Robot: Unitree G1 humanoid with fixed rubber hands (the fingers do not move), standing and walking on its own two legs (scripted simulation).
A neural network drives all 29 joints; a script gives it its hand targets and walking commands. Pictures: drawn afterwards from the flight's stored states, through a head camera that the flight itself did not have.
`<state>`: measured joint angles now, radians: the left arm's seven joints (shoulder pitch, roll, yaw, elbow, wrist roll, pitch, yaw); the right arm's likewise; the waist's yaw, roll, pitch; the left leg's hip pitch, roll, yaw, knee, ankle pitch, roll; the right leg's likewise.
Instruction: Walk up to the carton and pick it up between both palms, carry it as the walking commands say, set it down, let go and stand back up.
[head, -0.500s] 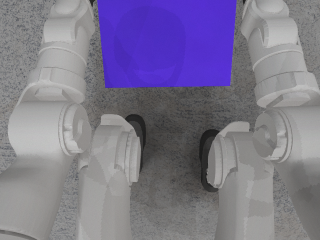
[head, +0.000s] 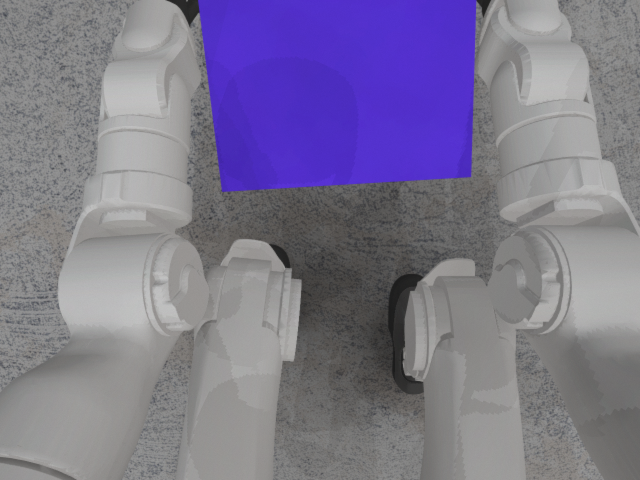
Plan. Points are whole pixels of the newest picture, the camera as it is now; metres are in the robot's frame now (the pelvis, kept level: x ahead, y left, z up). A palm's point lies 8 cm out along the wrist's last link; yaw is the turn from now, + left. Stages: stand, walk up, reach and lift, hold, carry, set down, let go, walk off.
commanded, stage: reach and lift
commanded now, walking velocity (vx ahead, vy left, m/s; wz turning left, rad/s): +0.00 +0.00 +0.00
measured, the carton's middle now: (338, 80) +0.50 +0.05 -0.20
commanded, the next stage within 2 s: none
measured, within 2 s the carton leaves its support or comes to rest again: neither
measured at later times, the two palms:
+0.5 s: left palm out of the picture +0.53 +0.20 -0.07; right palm out of the picture +0.56 -0.09 -0.07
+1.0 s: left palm out of the picture +0.51 +0.20 +0.01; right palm out of the picture +0.54 -0.10 +0.02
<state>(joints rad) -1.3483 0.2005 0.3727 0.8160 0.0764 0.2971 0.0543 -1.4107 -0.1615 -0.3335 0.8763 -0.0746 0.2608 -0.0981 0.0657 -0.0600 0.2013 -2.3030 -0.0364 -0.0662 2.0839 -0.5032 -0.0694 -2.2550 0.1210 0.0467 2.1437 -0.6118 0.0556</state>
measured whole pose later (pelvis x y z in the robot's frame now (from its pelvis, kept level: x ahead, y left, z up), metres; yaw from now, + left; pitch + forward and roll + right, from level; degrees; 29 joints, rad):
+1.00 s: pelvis +0.00 +0.00 +0.09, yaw +0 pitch +46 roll -1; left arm -1.15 0.05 0.51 0.66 0.24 0.39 0.02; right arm -1.20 -0.03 -0.46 0.73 -0.22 0.35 -0.04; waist 0.05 -0.04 -0.09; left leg -2.11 -0.08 -0.10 1.75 -0.45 -0.08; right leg -2.06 0.13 0.08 1.80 -0.55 0.06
